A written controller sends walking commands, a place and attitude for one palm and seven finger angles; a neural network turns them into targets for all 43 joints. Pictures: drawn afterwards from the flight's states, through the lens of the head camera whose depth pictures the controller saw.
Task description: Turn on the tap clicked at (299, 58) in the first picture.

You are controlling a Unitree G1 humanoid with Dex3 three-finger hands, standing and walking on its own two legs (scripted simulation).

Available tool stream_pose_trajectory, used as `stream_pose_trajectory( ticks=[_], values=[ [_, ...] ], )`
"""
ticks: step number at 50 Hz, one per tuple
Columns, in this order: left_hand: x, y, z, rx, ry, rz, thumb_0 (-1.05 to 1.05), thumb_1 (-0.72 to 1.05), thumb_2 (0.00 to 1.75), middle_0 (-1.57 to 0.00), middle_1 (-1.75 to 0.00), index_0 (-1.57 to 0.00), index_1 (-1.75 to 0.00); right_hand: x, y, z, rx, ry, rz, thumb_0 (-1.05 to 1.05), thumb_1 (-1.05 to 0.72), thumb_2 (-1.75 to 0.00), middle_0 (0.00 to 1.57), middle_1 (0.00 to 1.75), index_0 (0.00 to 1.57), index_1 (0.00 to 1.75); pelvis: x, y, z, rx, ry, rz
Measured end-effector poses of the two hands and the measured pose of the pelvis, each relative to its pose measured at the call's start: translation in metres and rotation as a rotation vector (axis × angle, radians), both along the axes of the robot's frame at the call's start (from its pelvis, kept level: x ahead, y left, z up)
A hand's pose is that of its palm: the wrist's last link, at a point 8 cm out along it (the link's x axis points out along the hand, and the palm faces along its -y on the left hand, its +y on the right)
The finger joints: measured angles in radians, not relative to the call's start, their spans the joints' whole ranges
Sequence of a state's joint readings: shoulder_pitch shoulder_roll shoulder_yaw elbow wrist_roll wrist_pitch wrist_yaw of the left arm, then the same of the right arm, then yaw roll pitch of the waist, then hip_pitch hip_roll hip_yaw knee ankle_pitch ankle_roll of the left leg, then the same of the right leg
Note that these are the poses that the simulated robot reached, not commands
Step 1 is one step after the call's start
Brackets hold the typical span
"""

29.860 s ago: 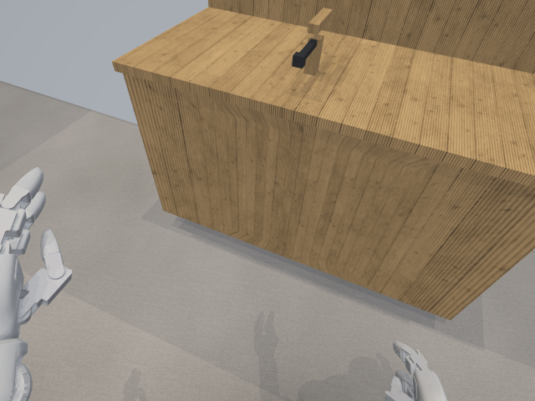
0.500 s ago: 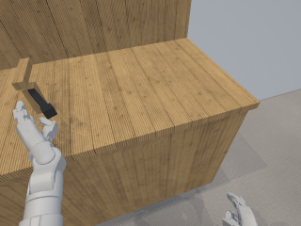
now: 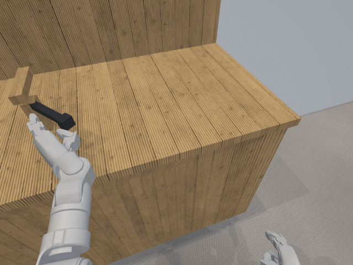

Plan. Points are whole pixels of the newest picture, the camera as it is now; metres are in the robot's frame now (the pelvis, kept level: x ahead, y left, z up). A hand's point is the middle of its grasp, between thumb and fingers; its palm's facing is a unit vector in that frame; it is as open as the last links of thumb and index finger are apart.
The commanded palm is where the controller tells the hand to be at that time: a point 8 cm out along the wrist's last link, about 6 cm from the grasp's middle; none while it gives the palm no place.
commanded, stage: push the lever round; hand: left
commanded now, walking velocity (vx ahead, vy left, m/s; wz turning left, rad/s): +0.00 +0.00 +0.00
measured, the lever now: (65, 121) +0.40 +0.29 +0.13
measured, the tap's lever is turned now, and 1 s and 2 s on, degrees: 39 64 86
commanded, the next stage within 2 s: lift the hand up off the lever in 1.26 s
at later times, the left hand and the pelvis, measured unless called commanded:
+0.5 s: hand (92, 125) +0.40 +0.24 +0.12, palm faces +0.84 -0.54 -0.08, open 7.7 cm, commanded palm +0.35 +0.25 +0.12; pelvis +0.01 +0.00 +0.00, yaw +0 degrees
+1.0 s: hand (95, 119) +0.43 +0.24 +0.12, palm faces +0.87 -0.49 -0.11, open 7.9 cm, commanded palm +0.38 +0.25 +0.12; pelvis +0.01 -0.02 -0.01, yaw +1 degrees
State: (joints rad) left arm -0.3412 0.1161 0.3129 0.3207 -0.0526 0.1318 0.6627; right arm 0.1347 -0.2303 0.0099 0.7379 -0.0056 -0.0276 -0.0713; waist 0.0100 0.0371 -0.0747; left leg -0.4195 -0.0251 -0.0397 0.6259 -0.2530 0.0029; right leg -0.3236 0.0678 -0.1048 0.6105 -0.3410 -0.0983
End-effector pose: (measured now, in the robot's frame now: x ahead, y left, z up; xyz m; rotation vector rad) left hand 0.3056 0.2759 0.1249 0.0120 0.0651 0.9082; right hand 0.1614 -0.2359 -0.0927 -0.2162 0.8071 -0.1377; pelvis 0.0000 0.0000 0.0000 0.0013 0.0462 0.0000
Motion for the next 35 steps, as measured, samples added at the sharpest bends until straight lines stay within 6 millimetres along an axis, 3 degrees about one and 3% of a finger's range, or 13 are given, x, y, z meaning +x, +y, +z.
stream_pose_trajectory(
  ticks=[12, 35],
  values=[
    [0.026, -0.016, 0.0, -0.014, 0.025, 0.043, 0.0, 0.93, 0.92, -0.16, -0.15, -0.15, -0.15, -0.002, 0.005, -0.01, 0.031, 0.039, 0.014, 0.01, -0.91, -0.9, 0.2, 0.3, 0.2, 0.3, 0.007, 0.001, -0.002, 0.001, 0.029, 0.002],
    [0.049, -0.03, -0.002, -0.031, 0.085, 0.135, 0.02, 0.92, 0.91, -0.16, -0.15, -0.15, -0.15, -0.012, -0.007, -0.02, 0.044, 0.1, 0.021, 0.01, -0.91, -0.9, 0.2, 0.3, 0.2, 0.3, 0.011, -0.008, -0.006, 0.005, 0.065, 0.009]
  ],
)
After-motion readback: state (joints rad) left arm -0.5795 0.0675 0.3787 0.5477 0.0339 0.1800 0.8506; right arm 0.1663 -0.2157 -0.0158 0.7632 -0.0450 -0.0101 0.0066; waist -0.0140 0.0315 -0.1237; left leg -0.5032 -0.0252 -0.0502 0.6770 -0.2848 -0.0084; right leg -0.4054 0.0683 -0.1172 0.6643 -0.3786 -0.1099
